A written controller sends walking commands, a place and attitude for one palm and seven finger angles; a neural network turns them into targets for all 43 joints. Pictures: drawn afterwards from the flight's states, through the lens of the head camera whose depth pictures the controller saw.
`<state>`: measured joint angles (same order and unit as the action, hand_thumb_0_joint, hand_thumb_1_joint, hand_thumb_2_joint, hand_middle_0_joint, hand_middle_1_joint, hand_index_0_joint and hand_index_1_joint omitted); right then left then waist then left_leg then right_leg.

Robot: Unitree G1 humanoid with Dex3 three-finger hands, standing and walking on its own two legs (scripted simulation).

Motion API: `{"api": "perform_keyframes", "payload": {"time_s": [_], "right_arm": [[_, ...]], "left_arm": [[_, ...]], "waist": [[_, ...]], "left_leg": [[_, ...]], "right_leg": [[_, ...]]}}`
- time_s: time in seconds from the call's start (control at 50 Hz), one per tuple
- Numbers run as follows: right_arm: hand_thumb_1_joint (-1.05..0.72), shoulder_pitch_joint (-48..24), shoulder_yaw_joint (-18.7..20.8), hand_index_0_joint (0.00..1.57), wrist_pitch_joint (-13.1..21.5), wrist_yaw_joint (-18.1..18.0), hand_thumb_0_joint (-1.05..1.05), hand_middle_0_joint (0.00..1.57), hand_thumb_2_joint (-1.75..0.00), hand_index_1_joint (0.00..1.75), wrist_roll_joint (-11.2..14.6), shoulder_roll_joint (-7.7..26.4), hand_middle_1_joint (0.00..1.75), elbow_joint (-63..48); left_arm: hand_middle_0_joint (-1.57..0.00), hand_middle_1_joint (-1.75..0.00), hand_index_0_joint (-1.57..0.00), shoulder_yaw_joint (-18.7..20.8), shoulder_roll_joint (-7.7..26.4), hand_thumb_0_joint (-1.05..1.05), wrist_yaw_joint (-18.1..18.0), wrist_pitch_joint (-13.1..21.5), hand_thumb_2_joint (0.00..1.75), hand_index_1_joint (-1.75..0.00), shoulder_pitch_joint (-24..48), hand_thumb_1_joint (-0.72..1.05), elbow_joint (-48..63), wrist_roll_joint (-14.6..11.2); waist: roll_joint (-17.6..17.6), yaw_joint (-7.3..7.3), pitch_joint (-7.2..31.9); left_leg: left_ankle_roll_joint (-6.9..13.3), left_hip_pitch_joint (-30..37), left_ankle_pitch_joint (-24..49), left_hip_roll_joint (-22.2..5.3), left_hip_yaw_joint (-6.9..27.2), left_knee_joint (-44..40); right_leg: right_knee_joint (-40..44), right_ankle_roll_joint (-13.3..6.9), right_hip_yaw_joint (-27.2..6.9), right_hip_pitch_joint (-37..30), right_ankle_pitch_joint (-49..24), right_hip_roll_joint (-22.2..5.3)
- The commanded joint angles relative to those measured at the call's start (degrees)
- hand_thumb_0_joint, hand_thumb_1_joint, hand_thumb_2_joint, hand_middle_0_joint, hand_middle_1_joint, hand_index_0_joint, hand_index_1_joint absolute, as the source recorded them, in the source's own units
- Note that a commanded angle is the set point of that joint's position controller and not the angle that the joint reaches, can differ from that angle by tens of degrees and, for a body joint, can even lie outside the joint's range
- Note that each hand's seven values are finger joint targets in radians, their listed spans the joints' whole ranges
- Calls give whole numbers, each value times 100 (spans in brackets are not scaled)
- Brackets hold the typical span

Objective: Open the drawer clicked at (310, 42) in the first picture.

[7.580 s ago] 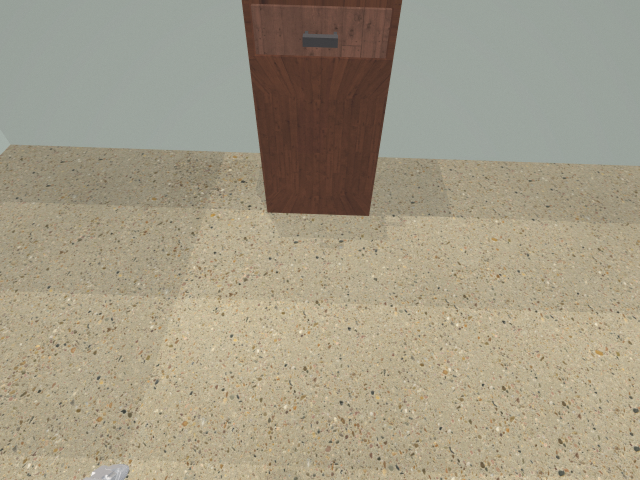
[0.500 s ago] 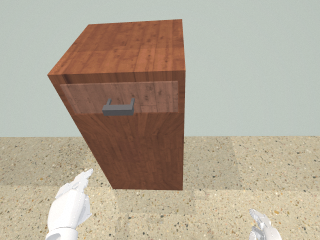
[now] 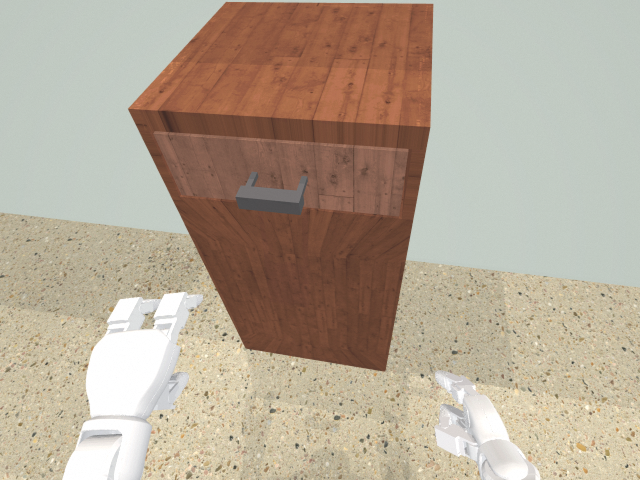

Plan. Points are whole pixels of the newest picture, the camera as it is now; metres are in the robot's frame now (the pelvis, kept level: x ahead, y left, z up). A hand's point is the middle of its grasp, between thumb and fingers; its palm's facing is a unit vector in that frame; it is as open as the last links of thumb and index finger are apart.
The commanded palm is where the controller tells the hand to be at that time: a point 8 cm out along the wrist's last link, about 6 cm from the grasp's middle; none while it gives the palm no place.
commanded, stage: raise the hand with hooked fingers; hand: left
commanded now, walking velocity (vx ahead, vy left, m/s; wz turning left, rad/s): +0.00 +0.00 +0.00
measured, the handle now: (274, 189) +0.53 +0.16 +0.04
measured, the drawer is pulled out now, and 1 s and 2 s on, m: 0.00 0.00 0.00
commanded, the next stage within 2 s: move the hooked fingers above the handle in 1.16 s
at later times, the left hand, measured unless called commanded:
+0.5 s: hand (138, 294) +0.27 +0.25 +0.11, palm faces +0.11 -0.08 -0.99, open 13.3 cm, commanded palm +0.25 +0.25 +0.17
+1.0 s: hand (120, 261) +0.29 +0.26 +0.15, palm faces +0.02 -0.08 -1.00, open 13.8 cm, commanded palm +0.26 +0.27 +0.21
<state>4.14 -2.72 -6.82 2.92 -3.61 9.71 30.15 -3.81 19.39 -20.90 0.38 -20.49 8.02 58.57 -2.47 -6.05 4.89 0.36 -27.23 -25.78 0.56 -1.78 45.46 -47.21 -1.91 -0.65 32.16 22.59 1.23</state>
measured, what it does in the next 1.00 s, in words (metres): stands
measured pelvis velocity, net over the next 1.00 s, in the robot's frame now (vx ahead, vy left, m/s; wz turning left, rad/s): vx -0.01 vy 0.02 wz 0.02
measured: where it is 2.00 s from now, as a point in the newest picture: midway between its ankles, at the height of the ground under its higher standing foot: outside the picture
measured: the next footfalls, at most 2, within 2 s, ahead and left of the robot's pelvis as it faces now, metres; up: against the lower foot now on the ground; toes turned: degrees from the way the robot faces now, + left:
none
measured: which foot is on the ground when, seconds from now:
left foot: down 0.00-1.00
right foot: down 0.00-1.00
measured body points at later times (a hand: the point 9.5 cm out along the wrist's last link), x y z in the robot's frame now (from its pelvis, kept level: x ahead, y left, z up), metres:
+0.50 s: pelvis +0.00 +0.02 +0.03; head +0.01 -0.02 +0.48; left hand +0.26 +0.25 +0.17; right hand +0.22 -0.21 -0.07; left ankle -0.03 +0.12 -0.70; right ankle +0.01 -0.10 -0.70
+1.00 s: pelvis -0.01 +0.02 +0.04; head +0.01 -0.01 +0.49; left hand +0.28 +0.26 +0.20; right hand +0.17 -0.20 -0.08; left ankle -0.03 +0.12 -0.70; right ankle +0.01 -0.10 -0.70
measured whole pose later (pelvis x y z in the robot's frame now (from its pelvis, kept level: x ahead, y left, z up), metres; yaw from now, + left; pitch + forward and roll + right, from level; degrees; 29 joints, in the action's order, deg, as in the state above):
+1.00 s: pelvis -0.01 +0.02 +0.04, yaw +1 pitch +0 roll +0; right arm 9.0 0.2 -8.6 0.4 0.2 15.3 35.4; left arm -0.2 31.0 4.0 4.8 6.7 -0.2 49.4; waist -4.4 -4.7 -1.0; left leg 1.9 -10.2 -13.9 2.1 -0.8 23.7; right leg -24.8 -0.2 -0.1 14.0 11.1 -0.4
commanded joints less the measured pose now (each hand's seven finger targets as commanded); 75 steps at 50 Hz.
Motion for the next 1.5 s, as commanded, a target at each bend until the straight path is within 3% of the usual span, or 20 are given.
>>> {"api": "perform_keyframes", "payload": {"time_s": [0.0, 0.04, 0.1, 0.14, 0.2, 0.26, 0.32, 0.4, 0.48, 0.5, 0.6, 0.72, 0.82, 0.9, 1.0, 1.1, 1.24, 1.32, 1.42, 1.48], "right_arm": [[-90, -601, 300, 20, 311, -166, 0, 20, -90, 30, 91, 862, 30, -862], [-90, -550, 317, 20, 324, -195, 0, 20, -90, 30, 93, 856, 30, -792], [-90, -534, 423, 20, 368, -260, 0, 20, -90, 30, 77, 919, 30, -747], [-90, -462, 485, 20, 394, -276, 0, 20, -90, 30, 105, 908, 30, -640], [-90, -483, 552, 20, 397, -310, 0, 20, -90, 30, 151, 967, 30, -552], [-90, -486, 578, 20, 359, -321, 0, 20, -90, 30, 191, 981, 30, -479], [-90, -500, 573, 20, 307, -312, 0, 20, -90, 30, 219, 988, 30, -444], [-90, -555, 522, 20, 177, -318, 0, 20, -90, 30, 310, 1013, 30, -426], [-90, -590, 445, 20, 69, -353, 0, 20, -90, 30, 354, 985, 30, -414], [-90, -617, 444, 20, 61, -354, 0, 20, -90, 30, 356, 1000, 30, -414], [-90, -586, 389, 20, 33, -379, 0, 20, -90, 30, 366, 1009, 30, -402], [-90, -469, 368, 20, 46, -395, 0, 20, -90, 30, 375, 1043, 30, -318], [-90, -346, 429, 20, 48, -322, 0, 20, -90, 30, 415, 1102, 30, -341], [-90, -375, 489, 20, 75, -272, 0, 20, -90, 30, 405, 1153, 30, -424], [-90, -287, 548, 20, 136, -284, 0, 20, -90, 30, 386, 1152, 30, -335], [-90, -322, 573, 20, 129, -282, 0, 20, -90, 30, 449, 1153, 30, -236], [-90, -375, 516, 20, 83, -328, 0, 20, -90, 30, 454, 1139, 30, -267], [-90, -332, 470, 20, 118, -388, 0, 20, -90, 30, 458, 1116, 30, -203], [-90, -167, 488, 20, 173, -433, 0, 20, -90, 30, 436, 1083, 30, -106], [-90, -112, 500, 20, 149, -450, 0, 20, -90, 30, 437, 1064, 30, -66]], "left_arm": [[-26, -87, -26, 721, 1132, 0, 76, -148, 52, -87, -66, 1, 976, 9], [-27, -90, -27, 838, 1280, 0, 94, -124, 50, -90, 274, -3, 1075, 10], [-27, -94, -27, 1032, 1439, 0, 93, -18, 47, -94, 676, -10, 1459, -94], [-27, -98, -27, 897, 1260, 0, 132, 31, 45, -98, 763, -15, 1325, -210], [-28, -102, -28, 907, 1309, 0, 297, 53, 42, -102, 1077, -22, 1177, -339], [-29, -107, -29, 752, 1362, 0, 488, 37, 39, -107, 1513, -29, 1209, -320], [-29, -111, -29, 769, 1525, 0, 679, -35, 36, -111, 1878, -36, 1251, -287], [-30, -117, -30, 947, 1815, 0, 990, -178, 32, -117, 2364, -45, 887, -380], [-30, -120, -30, 836, 1915, 0, 1319, -262, 30, -120, 3122, -50, 610, -449], [-30, -120, -30, 861, 1969, 0, 1415, -259, 30, -120, 3316, -50, 642, -466], [-30, -120, -30, 854, 2155, 0, 1824, -154, 30, -120, 3999, -50, 490, -592], [-30, -120, -30, 1008, 2471, 0, 2152, 63, 30, -120, 4699, -50, 183, -730], [-30, -120, -30, 937, 2249, 0, 2404, 226, 30, -120, 4225, -50, -130, -941], [-30, -120, -30, 1143, 2401, 0, 2336, 476, 30, -120, 4202, -50, 311, -961], [-30, -120, -30, 1511, 2684, 0, 1939, 667, 30, -120, 4352, -50, 504, -954], [-30, -120, -30, 1339, 2510, 0, 1721, 516, 30, -120, 4429, -50, 245, -889], [-30, -120, -30, 963, 2355, 0, 1961, 284, 30, -120, 4374, -50, 165, -844], [-30, -120, -30, 693, 2184, 0, 2043, 363, 30, -120, 4963, -50, -233, -787], [-30, -120, -30, 625, 2222, 0, 1865, 558, 30, -120, 5860, -50, -540, -639], [-30, -120, -30, 721, 2279, 0, 1752, 548, 30, -120, 5851, -50, -854, -607]], "waist": [[582, -11, 895], [452, 7, 903], [182, 3, 1289], [118, 83, 1125], [363, 123, 999], [28, 90, 952], [-45, 64, 999], [97, 54, 684], [120, 84, 611], [-56, 98, 649], [-89, 157, 725], [75, 156, 880], [235, 108, 687], [124, 50, 859], [-69, 6, 1026], [-114, 48, 898], [49, 118, 729], [207, 234, 525], [139, 259, 902], [137, 214, 1095]], "left_leg": [[79, 328, 2135, 71, 227, -973], [78, 392, 2025, 90, 208, -1127], [100, 742, 2391, 90, 212, -1191], [102, 882, 2439, 97, 206, -1247], [129, 972, 2441, 87, 201, -1372], [93, 1200, 2566, 60, 191, -1535], [59, 1447, 2999, 18, 205, -1650], [47, 1436, 2838, 17, 178, -1922], [59, 1489, 2660, 49, 118, -2146], [67, 1585, 2665, 44, 116, -2174], [64, 1720, 2673, 52, 136, -2295], [70, 1738, 2779, 71, 143, -2405], [50, 1622, 2797, 61, 119, -2479], [59, 1612, 2794, 63, 153, -2469], [34, 1659, 2764, 62, 182, -2453], [30, 1628, 2623, 58, 148, -2490], [56, 1594, 2314, 60, 141, -2598], [82, 1528, 1949, 67, 107, -2599], [73, 1615, 2003, 94, 127, -2525], [65, 1581, 2278, 119, 90, -2445]], "right_leg": [[1025, -131, -580, -1623, -2238, 7], [1121, -122, -582, -1810, -2202, -60], [1196, -122, -583, -2081, -2565, -93], [1267, -107, -472, -1953, -2522, -116], [1427, -74, -410, -1969, -2389, -117], [1504, -98, -260, -1939, -2167, -131], [1580, -100, -206, -2071, -2292, -125], [1822, -90, -147, -2259, -2234, -89], [2018, -73, -80, -2481, -2152, -99], [2081, -73, -91, -2516, -2147, -80], [2241, -61, -28, -2689, -2153, -70], [2356, -44, 26, -2929, -2272, -113], [2401, -34, 82, -2899, -2261, -114], [2377, -40, 38, -2896, -2210, -81], [2367, -49, 8, -2868, -2123, -91], [2403, -52, 10, -2721, -1936, -88], [2484, -35, 59, -2733, -1657, -102], [2583, -3, 62, -2453, -1280, -112], [2533, -14, 43, -2454, -1328, -119], [2443, -32, 32, -2587, -1690, -123]]}}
